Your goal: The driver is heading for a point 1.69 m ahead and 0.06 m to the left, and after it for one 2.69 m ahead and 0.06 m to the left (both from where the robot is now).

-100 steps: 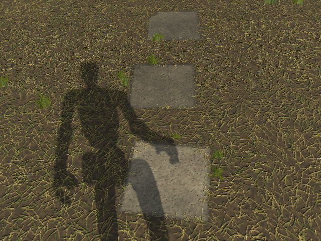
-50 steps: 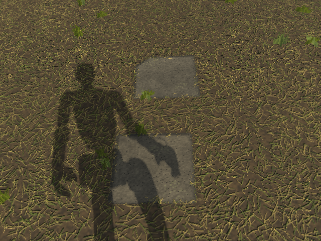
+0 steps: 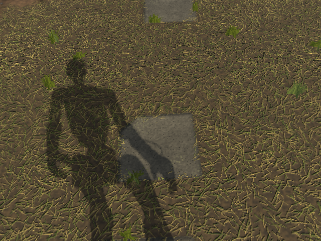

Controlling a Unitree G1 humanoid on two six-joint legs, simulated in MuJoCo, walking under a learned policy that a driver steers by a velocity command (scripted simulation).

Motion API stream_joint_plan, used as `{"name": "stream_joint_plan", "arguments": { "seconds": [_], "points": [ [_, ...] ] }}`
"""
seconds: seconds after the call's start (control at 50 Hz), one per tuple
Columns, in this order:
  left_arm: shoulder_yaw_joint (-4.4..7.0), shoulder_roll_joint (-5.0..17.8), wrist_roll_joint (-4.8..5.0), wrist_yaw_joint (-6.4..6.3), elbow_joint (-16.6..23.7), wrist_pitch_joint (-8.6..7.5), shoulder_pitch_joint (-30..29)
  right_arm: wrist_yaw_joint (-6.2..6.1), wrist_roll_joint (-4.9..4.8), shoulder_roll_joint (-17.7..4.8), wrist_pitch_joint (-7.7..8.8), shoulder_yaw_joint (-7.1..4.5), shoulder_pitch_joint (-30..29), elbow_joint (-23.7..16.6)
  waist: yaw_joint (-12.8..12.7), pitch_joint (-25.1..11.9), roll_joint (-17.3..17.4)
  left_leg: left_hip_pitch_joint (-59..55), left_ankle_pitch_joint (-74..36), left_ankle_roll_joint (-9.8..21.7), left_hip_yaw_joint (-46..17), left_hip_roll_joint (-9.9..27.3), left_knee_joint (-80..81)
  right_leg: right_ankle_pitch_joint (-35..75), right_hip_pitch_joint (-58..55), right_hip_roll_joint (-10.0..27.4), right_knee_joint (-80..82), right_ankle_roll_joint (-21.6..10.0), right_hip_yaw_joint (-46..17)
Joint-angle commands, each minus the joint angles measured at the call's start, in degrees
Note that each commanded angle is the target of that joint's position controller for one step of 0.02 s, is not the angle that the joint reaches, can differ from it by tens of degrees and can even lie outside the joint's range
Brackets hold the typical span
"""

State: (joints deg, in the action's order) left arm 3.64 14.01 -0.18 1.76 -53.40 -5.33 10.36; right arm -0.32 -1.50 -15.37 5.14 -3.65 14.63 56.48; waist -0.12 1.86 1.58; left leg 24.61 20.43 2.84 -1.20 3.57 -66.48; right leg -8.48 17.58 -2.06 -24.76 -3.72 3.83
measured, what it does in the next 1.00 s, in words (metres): walks ahead: left foot, then right foot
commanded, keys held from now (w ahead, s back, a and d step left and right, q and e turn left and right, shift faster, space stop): w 1.00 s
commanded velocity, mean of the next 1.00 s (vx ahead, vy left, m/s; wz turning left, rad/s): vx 0.50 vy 0.00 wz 0.00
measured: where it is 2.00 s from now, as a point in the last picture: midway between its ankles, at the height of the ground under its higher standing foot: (162, 113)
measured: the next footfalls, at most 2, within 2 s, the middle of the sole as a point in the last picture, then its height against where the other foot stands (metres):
left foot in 0.40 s outside the picture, level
right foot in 0.94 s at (190, 185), level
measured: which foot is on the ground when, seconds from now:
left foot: up 0.00-0.38, down 0.40-0.96, up 0.98-1.00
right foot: down 0.00-0.42, up 0.44-0.92, down 0.94-1.00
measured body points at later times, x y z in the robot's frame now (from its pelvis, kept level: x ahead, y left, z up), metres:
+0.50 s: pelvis +0.28 +0.07 -0.01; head +0.32 +0.08 +0.44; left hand +0.30 +0.34 -0.16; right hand +0.43 -0.20 -0.12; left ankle +0.36 +0.15 -0.74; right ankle +0.15 -0.08 -0.65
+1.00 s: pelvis +0.57 +0.02 -0.02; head +0.61 +0.01 +0.43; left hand +0.76 +0.27 -0.12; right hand +0.55 -0.25 -0.16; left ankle +0.38 +0.15 -0.69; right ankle +0.68 -0.08 -0.74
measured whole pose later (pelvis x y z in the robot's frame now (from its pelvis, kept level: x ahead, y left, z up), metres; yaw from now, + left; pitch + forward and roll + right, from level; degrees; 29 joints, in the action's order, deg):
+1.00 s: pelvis +0.57 +0.02 -0.02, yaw +0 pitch +2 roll +1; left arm 3.6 14.0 0.7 2.0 -50.1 -5.7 1.8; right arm -0.5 -0.6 -14.9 3.2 -3.4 20.5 59.2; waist 2.5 1.8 0.4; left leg 5.8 29.3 1.2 -0.6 0.2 -46.9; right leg -7.0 27.8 0.1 -32.6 -3.6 3.2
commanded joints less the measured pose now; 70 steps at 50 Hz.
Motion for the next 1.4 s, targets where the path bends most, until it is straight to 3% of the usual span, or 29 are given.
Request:
{"name": "stream_joint_plan", "arguments": {
  "seconds": [0.02,0.12,0.2,0.28,0.34,0.38,0.4,0.42,0.44,0.46,0.48,0.5,0.52,0.56,0.6,0.72,0.84,0.9,0.94,0.96,0.98,1.0,1.02,1.04,1.08,1.12,1.16,1.28,1.4],
  "points": [
    [0.84,5.5,-0.26,-0.12,1.8,-1.01,1.0,-0.36,0.24,-3.3,-0.41,-1.23,1.7,-2.6,1.0,-3.5,-5.9,9.1,-4.4,-0.2,-2.7,5.4,2.7,5.2,-9.0,15.4,15.7,-9.5,-17.0],
    [1.37,8.2,0.05,-1.74,0.0,-0.70,5.3,-0.27,1.23,-3.0,-0.92,-1.27,-7.1,-5.7,-0.4,-0.1,-4.4,15.3,-17.9,-2.7,-1.7,5.4,17.6,9.6,-9.7,14.3,18.6,-9.1,-11.3],
    [1.33,8.5,0.65,-2.16,-1.4,-0.38,8.9,0.59,0.81,-1.7,-0.47,-0.45,-14.9,-7.8,-2.9,1.6,-4.7,12.0,-26.6,-2.7,1.1,2.8,29.8,9.1,-10.5,12.4,19.1,-7.4,-6.9],
    [1.67,9.0,1.06,-2.32,-3.6,0.65,12.7,1.82,0.33,-2.2,-0.06,0.02,-20.3,-10.0,-4.2,3.4,-4.8,13.7,-23.9,-1.5,0.9,1.7,35.3,10.4,-18.2,15.6,16.2,-7.2,-7.0],
    [2.26,10.2,1.25,-2.67,-3.9,1.54,11.8,2.59,0.18,-4.3,0.44,-0.52,-18.3,-10.4,-1.7,1.8,-6.1,9.3,-17.7,0.7,1.6,0.3,37.4,19.6,-22.6,17.7,11.3,-5.7,-7.3],
    [2.05,9.8,1.26,-2.74,-3.2,2.14,9.5,2.33,0.49,-7.8,0.53,-2.53,-5.9,-6.8,4.9,-5.7,-6.3,-8.4,-17.0,3.2,4.7,-3.4,38.8,35.4,-20.5,14.3,-2.8,-3.5,-4.3],
    [1.16,7.9,0.56,-2.80,-2.1,2.24,9.8,1.84,1.14,-11.5,0.46,-3.84,4.8,-4.0,8.5,-13.7,-2.4,-25.9,-18.0,6.2,-2.6,3.1,36.5,26.0,-10.3,11.0,-18.4,-1.6,-1.9],
    [-0.78,1.2,0.13,-2.23,-1.4,1.11,16.2,1.65,1.60,-16.5,0.03,-4.97,10.5,-2.6,5.8,-20.9,11.7,-46.2,-7.3,15.4,-29.6,16.8,41.7,-3.6,13.4,0.4,-40.7,2.7,-0.9],
    [-0.40,3.7,0.86,-1.82,-2.1,-0.40,14.4,1.84,1.04,-12.1,-0.03,-3.42,10.4,-2.8,6.9,-23.4,11.7,-47.5,-0.9,16.0,-41.0,18.6,49.1,-24.6,20.6,-0.4,-49.0,2.1,-9.4],
    [0.76,7.8,2.55,-1.50,-0.6,-1.33,9.5,1.76,0.70,-9.3,0.21,-2.49,5.3,-3.5,6.1,-15.0,8.9,-40.9,0.5,13.1,-33.0,16.9,49.7,-21.9,26.1,3.1,-52.2,1.0,-10.0],
    [0.80,8.1,2.80,-1.72,0.2,-1.69,5.9,1.70,0.95,-7.5,0.36,-1.90,0.6,-4.8,4.7,-9.6,4.8,-32.3,-3.0,11.2,-25.2,14.6,50.8,-16.4,25.5,6.4,-50.2,0.4,-8.3],
    [1.15,7.8,2.18,-2.19,0.4,-1.51,4.1,1.87,1.62,-5.9,0.52,-1.43,-3.0,-5.3,3.0,-5.7,2.3,-24.0,-7.0,10.3,-19.8,12.6,52.8,-12.0,23.2,8.5,-46.2,0.5,-7.4],
    [1.52,7.3,1.67,-2.52,0.1,-0.74,4.8,2.02,2.20,-4.1,0.81,-0.85,-4.8,-5.4,0.9,-4.1,3.0,-18.5,-10.5,9.2,-15.8,10.5,54.6,-9.2,19.3,10.2,-43.1,0.4,-7.9],
    [1.31,4.7,1.34,-2.62,-0.4,0.70,6.7,2.10,2.11,-4.1,1.06,-0.78,-4.4,-4.8,-0.7,-3.6,3.9,-13.9,-13.6,9.8,-12.1,9.4,57.4,-7.1,15.7,11.1,-39.7,1.0,-7.5],
    [1.45,4.6,0.97,-2.79,0.6,1.29,4.2,1.45,1.94,-6.0,1.26,-1.16,-2.4,-3.9,-0.7,-1.9,2.7,-13.3,-16.5,10.5,-9.6,9.2,59.3,-2.9,18.3,11.4,-35.0,2.1,-7.1],
    [1.03,3.4,0.68,-1.93,4.1,0.72,-7.2,-0.10,1.30,-7.1,0.68,-1.16,2.9,-2.0,2.2,0.8,1.9,-16.5,-20.8,8.4,-2.9,6.8,60.6,14.1,20.5,9.3,-15.1,3.6,-5.0],
    [0.09,3.5,1.33,-0.06,7.5,0.02,-16.1,-0.43,0.70,-7.9,-0.75,-1.60,8.8,0.9,4.7,3.6,1.6,-26.8,-22.9,8.1,-2.5,10.5,57.0,11.3,22.0,7.3,-5.8,2.2,-4.1],
    [0.82,5.9,1.42,0.58,7.4,-0.44,-12.6,-0.73,0.54,-9.1,-1.59,-2.19,7.3,0.9,1.4,1.1,3.3,-30.3,-36.3,6.5,-2.4,11.9,51.1,4.9,15.1,5.1,-3.8,-0.1,-2.7],
    [3.18,10.3,0.98,0.11,2.8,-0.47,2.6,-0.75,0.57,-7.9,-2.10,-1.66,5.4,0.0,-6.0,-8.4,2.7,-25.2,-48.3,3.8,1.3,7.3,33.6,6.1,-7.3,2.6,-3.3,-3.2,-0.8],
    [4.31,14.8,0.31,-0.49,0.7,-0.27,13.0,-0.79,1.80,-5.8,-2.04,-0.65,6.6,-1.4,-8.5,-17.3,-4.9,-12.2,-29.7,1.7,4.0,3.3,14.7,6.7,-25.4,14.2,-4.9,-7.0,-14.5],
    [4.50,16.9,0.58,-0.05,-0.5,-0.06,14.8,0.01,1.51,1.7,-0.63,1.36,13.5,-1.2,-4.1,-23.7,-19.9,9.5,10.8,-1.3,0.7,-7.6,-2.9,-5.4,-41.6,25.1,3.4,-16.0,-42.1],
    [2.86,11.3,1.13,-0.05,0.1,-0.15,13.4,0.33,0.13,-4.8,0.74,-0.04,8.7,-1.0,-6.3,-20.5,-13.0,15.9,13.1,-0.2,-6.1,-4.5,-9.1,-12.1,-39.5,23.1,6.9,-13.6,-42.9],
    [2.19,9.2,1.08,-0.33,1.1,-0.36,8.4,0.53,-1.13,-7.2,1.64,-0.73,3.1,-2.9,-5.7,-12.6,-10.7,19.4,7.8,0.7,-4.7,-1.7,-9.4,-9.7,-32.1,21.5,7.9,-11.1,-34.4],
    [1.74,8.2,0.54,-0.35,2.1,-0.50,4.0,0.14,-1.03,-6.9,1.87,-0.74,0.4,-3.3,-3.9,-8.4,-5.5,17.3,2.3,0.7,-3.1,1.3,-6.9,-3.8,-23.7,19.5,9.5,-10.0,-28.2],
    [0.85,5.3,-0.64,-0.15,2.3,-0.81,0.3,-0.23,0.08,-5.6,0.87,-1.32,0.5,-3.1,-0.4,-4.7,-5.5,11.1,-3.0,0.4,-3.2,4.5,-1.5,3.6,-12.5,16.4,12.7,-9.1,-20.5],
    [0.83,5.5,-0.26,-0.15,1.6,-1.01,1.1,-0.34,0.23,-3.4,-0.41,-1.18,1.7,-2.8,0.9,-3.7,-5.9,9.1,-4.0,-0.2,-2.7,5.3,2.4,5.4,-8.9,15.5,15.4,-9.6,-17.2],
    [1.28,7.5,-0.10,-0.81,0.8,-1.11,2.7,-0.51,0.72,-3.2,-1.00,-1.21,-1.5,-4.0,0.8,-1.7,-4.9,12.1,-7.9,-1.5,-2.1,5.8,7.4,7.4,-8.0,15.6,17.5,-10.3,-14.9],
    [1.36,8.5,0.52,-2.10,-0.9,-0.44,7.5,0.38,0.95,-1.9,-0.56,-0.58,-13.0,-7.4,-2.2,1.0,-4.8,12.2,-25.4,-2.8,0.6,3.3,27.7,9.9,-9.3,12.3,18.9,-7.6,-7.1],
    [1.95,9.6,1.21,-2.44,-3.8,1.00,12.4,2.16,0.29,-2.8,0.10,-0.03,-20.3,-10.6,-3.6,3.2,-5.2,13.1,-21.7,-0.7,0.8,1.5,36.2,12.2,-19.9,16.7,14.6,-6.7,-7.2]
  ]
}}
